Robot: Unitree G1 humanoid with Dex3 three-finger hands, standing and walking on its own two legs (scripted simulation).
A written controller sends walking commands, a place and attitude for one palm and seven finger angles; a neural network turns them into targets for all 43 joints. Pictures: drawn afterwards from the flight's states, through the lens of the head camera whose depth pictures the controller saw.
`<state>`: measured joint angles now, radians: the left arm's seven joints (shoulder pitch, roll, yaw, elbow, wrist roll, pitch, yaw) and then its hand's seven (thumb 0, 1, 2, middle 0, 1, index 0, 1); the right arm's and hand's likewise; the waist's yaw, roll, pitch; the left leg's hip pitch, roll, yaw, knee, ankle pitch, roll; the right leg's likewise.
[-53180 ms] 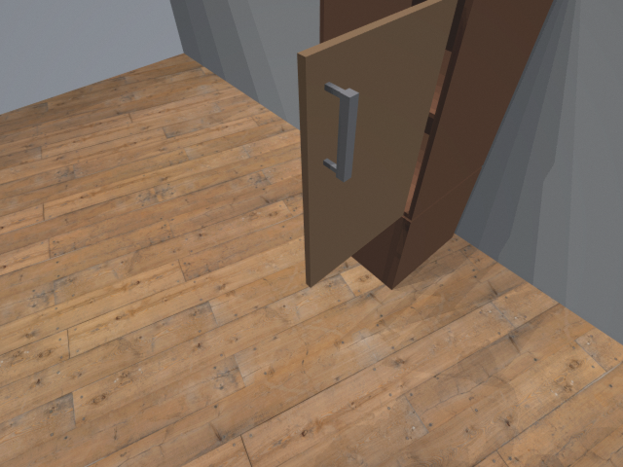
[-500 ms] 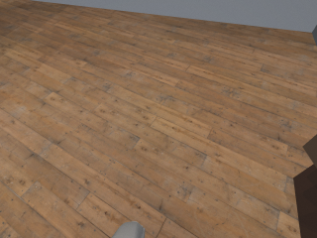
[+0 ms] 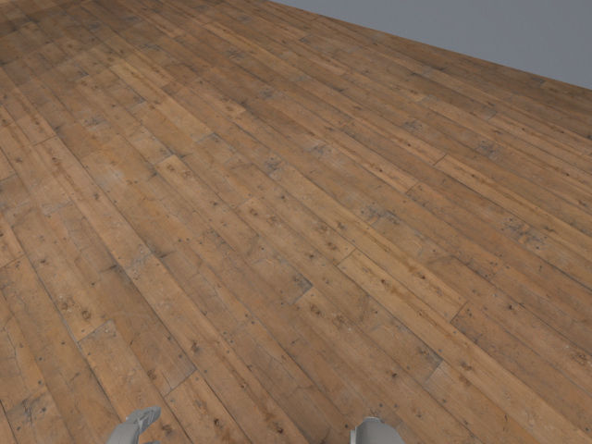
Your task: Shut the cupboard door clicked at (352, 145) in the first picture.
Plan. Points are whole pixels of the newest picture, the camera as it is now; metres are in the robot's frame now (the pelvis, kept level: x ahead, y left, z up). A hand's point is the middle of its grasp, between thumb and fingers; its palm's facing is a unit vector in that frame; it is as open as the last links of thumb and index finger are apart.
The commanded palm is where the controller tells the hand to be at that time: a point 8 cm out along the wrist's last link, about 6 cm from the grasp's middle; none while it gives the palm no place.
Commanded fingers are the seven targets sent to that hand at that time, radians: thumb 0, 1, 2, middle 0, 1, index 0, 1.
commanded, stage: walk to a spot facing it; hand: left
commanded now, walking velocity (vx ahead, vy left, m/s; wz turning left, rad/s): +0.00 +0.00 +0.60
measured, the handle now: out of the picture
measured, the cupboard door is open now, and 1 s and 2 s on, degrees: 24 24 24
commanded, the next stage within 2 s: turn to face it in 0.10 s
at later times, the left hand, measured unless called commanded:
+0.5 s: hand out of the picture +0.09 +0.18 -0.18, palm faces +0.18 -0.97 -0.18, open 7.4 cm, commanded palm none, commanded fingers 0.00 0.90 0.90 -0.20 -0.30 -0.20 -0.30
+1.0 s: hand (174, 353) +0.28 +0.23 -0.18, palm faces -0.17 -0.96 -0.23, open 7.4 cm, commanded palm none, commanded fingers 0.00 0.90 0.90 -0.20 -0.30 -0.20 -0.30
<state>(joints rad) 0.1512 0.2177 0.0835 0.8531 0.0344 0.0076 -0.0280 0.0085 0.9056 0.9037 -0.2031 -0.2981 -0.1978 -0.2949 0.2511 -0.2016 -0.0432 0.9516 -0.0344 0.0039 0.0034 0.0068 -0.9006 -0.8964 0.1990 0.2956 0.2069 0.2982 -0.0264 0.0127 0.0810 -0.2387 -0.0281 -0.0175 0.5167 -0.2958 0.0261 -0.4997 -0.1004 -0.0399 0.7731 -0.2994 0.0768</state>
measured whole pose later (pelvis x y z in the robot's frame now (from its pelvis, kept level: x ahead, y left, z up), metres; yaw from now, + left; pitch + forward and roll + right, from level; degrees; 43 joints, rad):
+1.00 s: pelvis +0.17 +0.03 +0.00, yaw -13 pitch +1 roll -1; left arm 0.19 0.26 0.10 0.93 0.03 0.08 -0.01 0.01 0.90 0.90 -0.20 -0.30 -0.20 -0.30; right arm 0.15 -0.22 -0.03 0.88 -0.03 0.01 -0.04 0.01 -0.90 -0.90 0.20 0.30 0.20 0.30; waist 0.02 -0.04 0.09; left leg -0.29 0.05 0.06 0.60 -0.32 0.01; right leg -0.41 0.03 0.05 0.91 -0.51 0.03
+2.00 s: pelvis +0.19 +0.00 -0.01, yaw -48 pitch +1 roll -1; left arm 0.17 0.23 0.07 0.87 0.03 0.04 -0.03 0.01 0.90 0.90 -0.20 -0.30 -0.20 -0.30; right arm 0.20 -0.27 -0.05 0.89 -0.02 0.07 -0.03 0.01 -0.90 -0.90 0.20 0.30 0.21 0.30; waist 0.00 0.07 0.09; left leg -0.41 0.13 0.07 0.98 -0.52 -0.06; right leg -0.31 0.01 -0.06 0.65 -0.34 -0.02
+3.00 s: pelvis +0.24 -0.04 -0.01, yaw -84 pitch +2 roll -1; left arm 0.19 0.25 0.08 0.91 0.02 0.08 -0.02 0.01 0.90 0.90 -0.21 -0.30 -0.20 -0.30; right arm 0.17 -0.21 -0.01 0.84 -0.03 0.01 -0.03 0.01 -0.90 -0.90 0.20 0.30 0.20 0.30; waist 0.01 -0.04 0.08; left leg -0.35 0.06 0.08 0.63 -0.31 0.01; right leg -0.40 0.05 0.07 0.91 -0.52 0.02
